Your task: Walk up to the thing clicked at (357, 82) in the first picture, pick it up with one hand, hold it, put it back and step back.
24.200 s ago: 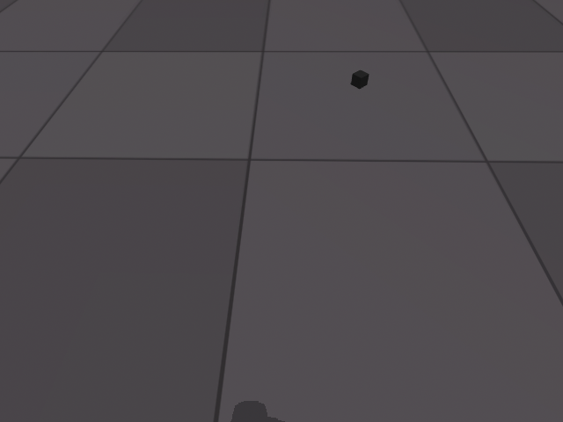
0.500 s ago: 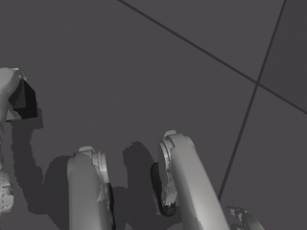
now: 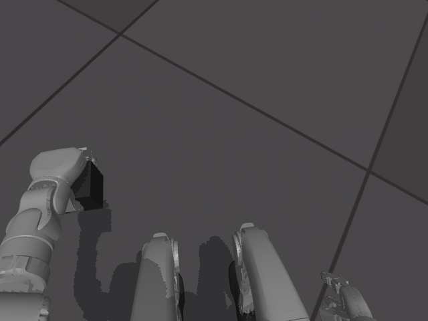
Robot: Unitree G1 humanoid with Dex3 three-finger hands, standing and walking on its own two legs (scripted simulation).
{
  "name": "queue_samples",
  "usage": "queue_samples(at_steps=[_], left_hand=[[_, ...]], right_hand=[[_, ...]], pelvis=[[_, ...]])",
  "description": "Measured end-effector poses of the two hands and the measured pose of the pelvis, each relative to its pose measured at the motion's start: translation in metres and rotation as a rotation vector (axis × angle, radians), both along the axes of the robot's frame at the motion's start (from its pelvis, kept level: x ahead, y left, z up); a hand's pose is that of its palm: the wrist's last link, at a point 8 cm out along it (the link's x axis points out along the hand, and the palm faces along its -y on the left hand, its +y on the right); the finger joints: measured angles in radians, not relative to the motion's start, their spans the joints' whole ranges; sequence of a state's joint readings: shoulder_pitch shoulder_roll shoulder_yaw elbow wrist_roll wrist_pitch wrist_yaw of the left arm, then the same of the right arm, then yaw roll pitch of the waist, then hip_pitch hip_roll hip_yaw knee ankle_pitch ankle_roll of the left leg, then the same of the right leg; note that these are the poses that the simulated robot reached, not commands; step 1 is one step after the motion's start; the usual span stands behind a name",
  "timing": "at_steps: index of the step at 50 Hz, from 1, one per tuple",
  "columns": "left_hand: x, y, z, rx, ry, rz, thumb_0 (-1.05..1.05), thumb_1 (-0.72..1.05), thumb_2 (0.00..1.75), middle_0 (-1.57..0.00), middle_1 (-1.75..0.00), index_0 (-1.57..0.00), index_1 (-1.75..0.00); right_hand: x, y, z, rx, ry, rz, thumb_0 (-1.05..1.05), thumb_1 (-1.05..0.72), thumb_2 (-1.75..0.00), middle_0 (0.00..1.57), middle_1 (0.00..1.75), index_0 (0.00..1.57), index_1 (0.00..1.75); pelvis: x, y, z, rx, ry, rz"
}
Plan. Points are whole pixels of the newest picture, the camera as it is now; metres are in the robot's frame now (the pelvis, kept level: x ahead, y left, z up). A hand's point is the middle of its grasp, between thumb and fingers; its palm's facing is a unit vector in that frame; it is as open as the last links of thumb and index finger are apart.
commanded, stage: lift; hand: left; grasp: from above
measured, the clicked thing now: (78, 187) +0.40 +0.27 -0.13
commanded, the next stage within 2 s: hold in 0.76 s
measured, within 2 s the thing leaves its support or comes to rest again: neither
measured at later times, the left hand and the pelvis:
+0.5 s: hand (54, 167) +0.37 +0.23 +0.06, palm faces -0.47 -0.09 -0.88, open 10.8 cm; pelvis +0.04 -0.01 +0.15, yaw +1 degrees
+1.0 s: hand (41, 135) +0.38 +0.22 +0.12, palm faces -0.47 -0.10 -0.88, open 10.8 cm; pelvis +0.08 -0.01 +0.21, yaw +1 degrees
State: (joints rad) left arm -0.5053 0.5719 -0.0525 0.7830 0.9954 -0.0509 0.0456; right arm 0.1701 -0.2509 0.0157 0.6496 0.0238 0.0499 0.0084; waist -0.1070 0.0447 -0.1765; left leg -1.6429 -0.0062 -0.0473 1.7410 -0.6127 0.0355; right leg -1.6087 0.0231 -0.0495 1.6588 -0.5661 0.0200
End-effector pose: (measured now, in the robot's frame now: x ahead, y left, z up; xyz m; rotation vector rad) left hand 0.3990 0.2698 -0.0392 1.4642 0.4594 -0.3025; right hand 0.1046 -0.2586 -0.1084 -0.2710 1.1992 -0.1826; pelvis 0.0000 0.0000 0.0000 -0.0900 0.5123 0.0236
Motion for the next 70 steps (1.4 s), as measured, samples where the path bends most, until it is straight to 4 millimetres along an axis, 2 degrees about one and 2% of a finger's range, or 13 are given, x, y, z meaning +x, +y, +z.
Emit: queue_samples(at_steps=[7, 12, 19, 28, 45, 57, 70], left_hand=[[-0.022, -0.015, 0.060, -0.012, -0.003, 0.000, 0.00, -0.20, 0.74, -0.58, -0.77, -0.64, -0.69], [-0.028, -0.023, 0.094, 0.002, -0.005, 0.003, 0.00, -0.20, 0.74, -0.58, -0.77, -0.64, -0.69], [-0.028, -0.031, 0.130, 0.015, 0.003, 0.014, 0.00, -0.20, 0.73, -0.58, -0.77, -0.64, -0.70], [-0.021, -0.042, 0.165, 0.010, 0.005, 0.031, 0.00, -0.20, 0.73, -0.58, -0.77, -0.64, -0.70], [-0.009, -0.050, 0.211, -0.001, 0.003, 0.042, 0.00, -0.19, 0.73, -0.57, -0.77, -0.63, -0.70], [-0.006, -0.049, 0.232, 0.014, -0.005, 0.022, 0.00, -0.18, 0.72, -0.56, -0.78, -0.62, -0.71], [-0.010, -0.050, 0.249, 0.015, -0.007, 0.005, 0.00, -0.18, 0.72, -0.56, -0.78, -0.62, -0.71]], right_hand=[[0.001, 0.001, 0.054, 0.006, -0.044, -0.039, 0.01, -0.90, -0.90, 0.20, 0.30, 0.21, 0.30], [0.002, -0.001, 0.090, -0.001, -0.073, -0.059, 0.01, -0.90, -0.90, 0.20, 0.30, 0.21, 0.30], [0.005, -0.007, 0.127, -0.015, -0.092, -0.078, 0.01, -0.90, -0.90, 0.20, 0.30, 0.21, 0.30], [0.014, -0.010, 0.158, -0.006, -0.082, -0.080, 0.01, -0.90, -0.90, 0.20, 0.30, 0.21, 0.30], [0.051, -0.011, 0.195, 0.022, -0.117, -0.073, 0.01, -0.90, -0.90, 0.20, 0.30, 0.21, 0.30], [0.077, -0.012, 0.208, 0.032, -0.161, -0.065, 0.01, -0.90, -0.90, 0.20, 0.30, 0.21, 0.30], [0.084, -0.010, 0.216, 0.050, -0.191, -0.059, 0.01, -0.90, -0.90, 0.20, 0.30, 0.21, 0.30]], pelvis=[[0.009, -0.002, 0.056, 0.021, -0.083, 0.003], [0.018, -0.004, 0.090, 0.033, -0.137, 0.005], [0.032, -0.004, 0.127, 0.045, -0.192, 0.002], [0.050, -0.006, 0.161, 0.058, -0.247, -0.002], [0.076, -0.009, 0.200, 0.073, -0.325, 0.000], [0.088, -0.008, 0.211, 0.079, -0.361, -0.003], [0.088, -0.008, 0.218, 0.084, -0.397, -0.007]])
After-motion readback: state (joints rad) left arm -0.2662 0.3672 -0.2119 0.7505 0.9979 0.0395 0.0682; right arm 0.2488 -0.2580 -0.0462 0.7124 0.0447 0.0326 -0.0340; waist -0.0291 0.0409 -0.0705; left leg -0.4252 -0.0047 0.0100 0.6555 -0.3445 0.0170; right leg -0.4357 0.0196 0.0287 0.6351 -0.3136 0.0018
